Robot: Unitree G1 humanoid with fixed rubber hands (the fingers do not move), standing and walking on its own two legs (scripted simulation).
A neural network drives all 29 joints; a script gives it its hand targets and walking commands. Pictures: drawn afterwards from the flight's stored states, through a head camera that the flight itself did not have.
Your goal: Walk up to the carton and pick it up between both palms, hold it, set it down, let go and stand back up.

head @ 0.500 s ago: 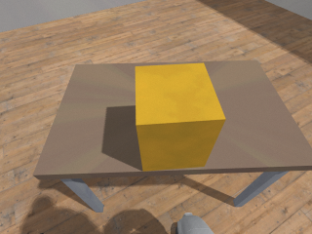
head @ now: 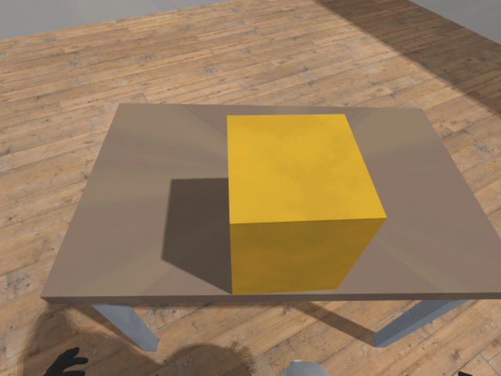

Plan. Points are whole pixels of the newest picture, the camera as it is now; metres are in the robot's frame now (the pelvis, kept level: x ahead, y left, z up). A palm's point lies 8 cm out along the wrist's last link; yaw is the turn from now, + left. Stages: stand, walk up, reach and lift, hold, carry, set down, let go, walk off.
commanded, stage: walk up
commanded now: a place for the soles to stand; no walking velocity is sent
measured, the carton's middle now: (285, 208) +0.39 -0.04 +0.02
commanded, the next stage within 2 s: none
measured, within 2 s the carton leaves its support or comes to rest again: neither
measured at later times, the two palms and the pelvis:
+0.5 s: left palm out of the picture +0.12 +0.28 -0.09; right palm out of the picture +0.09 -0.35 -0.09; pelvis +0.00 -0.03 +0.01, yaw +0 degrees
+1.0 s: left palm out of the picture +0.14 +0.25 -0.10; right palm out of the picture +0.02 -0.48 -0.05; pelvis -0.03 -0.09 -0.01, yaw -5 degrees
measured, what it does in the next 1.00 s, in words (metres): steps on the spot: right foot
